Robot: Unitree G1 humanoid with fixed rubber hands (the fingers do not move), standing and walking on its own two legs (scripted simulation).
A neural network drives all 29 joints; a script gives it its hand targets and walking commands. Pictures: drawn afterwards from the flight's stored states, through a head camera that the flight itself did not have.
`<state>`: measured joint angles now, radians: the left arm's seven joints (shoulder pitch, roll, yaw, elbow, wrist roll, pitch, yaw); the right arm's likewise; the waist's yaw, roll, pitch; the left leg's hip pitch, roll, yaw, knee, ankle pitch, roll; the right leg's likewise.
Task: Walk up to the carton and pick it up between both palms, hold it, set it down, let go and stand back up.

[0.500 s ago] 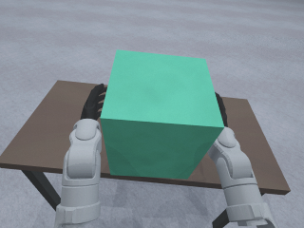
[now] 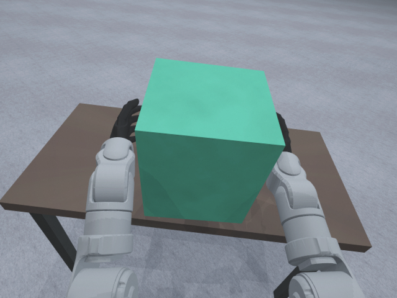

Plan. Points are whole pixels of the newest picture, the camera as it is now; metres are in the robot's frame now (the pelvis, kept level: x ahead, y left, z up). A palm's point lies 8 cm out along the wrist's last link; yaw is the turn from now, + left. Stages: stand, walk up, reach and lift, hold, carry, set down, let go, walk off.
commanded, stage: reach and lift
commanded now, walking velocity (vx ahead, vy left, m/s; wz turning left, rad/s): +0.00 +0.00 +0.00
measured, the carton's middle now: (201, 146) +0.39 -0.01 +0.14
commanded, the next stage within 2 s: hold in 0.28 s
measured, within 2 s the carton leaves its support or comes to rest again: neither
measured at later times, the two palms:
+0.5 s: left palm (114, 136) +0.37 +0.15 +0.19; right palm (277, 142) +0.36 -0.15 +0.18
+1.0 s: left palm (107, 130) +0.39 +0.16 +0.18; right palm (266, 129) +0.39 -0.14 +0.19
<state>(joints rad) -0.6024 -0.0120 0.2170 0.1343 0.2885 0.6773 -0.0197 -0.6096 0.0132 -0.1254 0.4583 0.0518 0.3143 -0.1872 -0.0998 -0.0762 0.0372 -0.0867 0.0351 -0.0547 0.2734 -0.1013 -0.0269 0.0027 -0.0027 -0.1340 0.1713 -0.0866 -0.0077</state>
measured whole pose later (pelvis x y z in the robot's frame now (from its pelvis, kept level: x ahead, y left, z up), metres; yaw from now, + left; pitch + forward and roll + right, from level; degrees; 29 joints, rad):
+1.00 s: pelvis +0.02 +0.01 +0.00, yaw +0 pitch -3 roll -2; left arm -0.59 0.01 0.20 -0.02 0.26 0.82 0.01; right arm -0.68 -0.06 -0.05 0.37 0.19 0.45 -0.22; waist -0.08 -0.07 0.01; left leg -0.13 0.03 -0.05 0.32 -0.14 -0.02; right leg -0.01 -0.01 -0.12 0.15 -0.09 0.01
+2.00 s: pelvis +0.02 +0.01 +0.00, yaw -1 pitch -2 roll -2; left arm -0.56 0.01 0.20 -0.03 0.25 0.82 0.00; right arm -0.66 -0.07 -0.02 0.34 0.23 0.48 -0.26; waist -0.08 -0.06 -0.01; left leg -0.13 0.03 -0.04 0.32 -0.15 -0.02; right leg -0.02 -0.01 -0.12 0.16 -0.10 0.01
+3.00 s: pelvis +0.02 +0.01 +0.00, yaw -1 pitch -4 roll -1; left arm -0.54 0.01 0.19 -0.07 0.26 0.84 0.00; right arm -0.65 -0.08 0.00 0.33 0.24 0.47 -0.26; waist -0.07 -0.06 0.03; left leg -0.10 0.03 -0.04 0.31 -0.15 -0.02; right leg 0.01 -0.01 -0.11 0.17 -0.11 0.00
